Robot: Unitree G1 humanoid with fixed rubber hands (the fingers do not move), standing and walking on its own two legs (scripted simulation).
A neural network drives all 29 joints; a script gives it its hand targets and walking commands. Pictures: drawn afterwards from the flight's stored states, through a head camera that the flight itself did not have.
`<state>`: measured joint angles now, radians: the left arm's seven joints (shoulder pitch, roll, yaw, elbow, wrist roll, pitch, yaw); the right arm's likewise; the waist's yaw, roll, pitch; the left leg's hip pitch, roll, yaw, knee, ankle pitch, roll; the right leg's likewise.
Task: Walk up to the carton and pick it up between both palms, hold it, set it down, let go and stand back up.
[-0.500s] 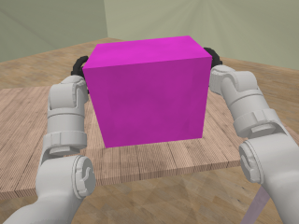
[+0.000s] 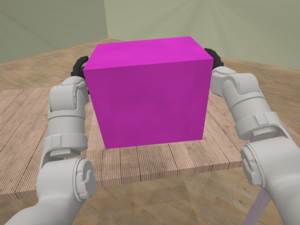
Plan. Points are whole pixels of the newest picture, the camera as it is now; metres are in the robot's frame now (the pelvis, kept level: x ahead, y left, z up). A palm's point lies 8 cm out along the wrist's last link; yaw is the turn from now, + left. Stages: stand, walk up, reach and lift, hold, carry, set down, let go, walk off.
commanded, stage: hold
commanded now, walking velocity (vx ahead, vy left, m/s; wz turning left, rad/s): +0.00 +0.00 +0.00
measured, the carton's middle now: (149, 91) +0.37 +0.00 +0.26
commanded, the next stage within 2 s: none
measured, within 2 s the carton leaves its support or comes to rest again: neither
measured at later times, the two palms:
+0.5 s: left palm (80, 85) +0.37 +0.17 +0.28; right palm (216, 76) +0.37 -0.17 +0.30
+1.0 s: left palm (78, 83) +0.37 +0.18 +0.29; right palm (214, 74) +0.37 -0.16 +0.30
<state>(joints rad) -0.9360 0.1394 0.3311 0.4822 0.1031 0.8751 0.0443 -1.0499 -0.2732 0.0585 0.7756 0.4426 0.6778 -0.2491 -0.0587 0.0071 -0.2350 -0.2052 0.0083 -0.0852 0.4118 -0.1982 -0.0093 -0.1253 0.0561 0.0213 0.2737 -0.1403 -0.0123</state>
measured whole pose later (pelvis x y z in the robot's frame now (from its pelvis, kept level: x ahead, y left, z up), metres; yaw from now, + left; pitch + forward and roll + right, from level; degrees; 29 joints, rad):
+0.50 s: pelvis +0.00 +0.00 +0.00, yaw +0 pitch -1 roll -2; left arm -0.93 0.13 0.33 0.47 0.11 0.88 0.05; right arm -1.05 -0.27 0.04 0.78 0.44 0.68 -0.25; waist -0.06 0.01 -0.23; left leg -0.20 0.01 -0.09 0.42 -0.20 -0.01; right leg -0.12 0.06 0.03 0.27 -0.14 -0.01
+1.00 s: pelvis +0.00 +0.00 +0.00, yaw +0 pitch -1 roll -2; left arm -0.95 0.15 0.32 0.50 0.10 0.87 0.04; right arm -1.06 -0.27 0.06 0.79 0.44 0.67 -0.25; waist -0.06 0.00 -0.24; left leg -0.20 0.01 -0.10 0.41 -0.20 -0.01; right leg -0.12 0.06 0.03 0.27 -0.14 -0.02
